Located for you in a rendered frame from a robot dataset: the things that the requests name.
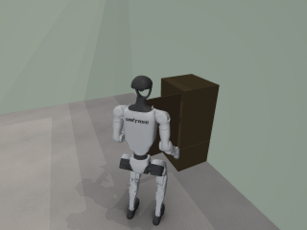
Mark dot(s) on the right robot hand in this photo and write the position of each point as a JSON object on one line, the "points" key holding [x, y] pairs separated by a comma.
{"points": [[177, 156]]}

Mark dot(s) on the robot right shin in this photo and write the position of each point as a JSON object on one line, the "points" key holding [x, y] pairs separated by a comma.
{"points": [[160, 194]]}

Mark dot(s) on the right robot forearm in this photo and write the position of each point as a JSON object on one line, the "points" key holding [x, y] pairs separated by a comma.
{"points": [[172, 150]]}

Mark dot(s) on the left robot thigh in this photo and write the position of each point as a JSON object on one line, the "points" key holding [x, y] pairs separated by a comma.
{"points": [[125, 165]]}

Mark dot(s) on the robot left upper arm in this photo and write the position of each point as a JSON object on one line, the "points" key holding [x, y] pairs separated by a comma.
{"points": [[118, 122]]}

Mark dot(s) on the cupboard door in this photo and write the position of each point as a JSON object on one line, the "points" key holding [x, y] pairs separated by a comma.
{"points": [[170, 104]]}

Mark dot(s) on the robot right upper arm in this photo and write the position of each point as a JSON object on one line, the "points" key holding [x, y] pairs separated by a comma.
{"points": [[163, 118]]}

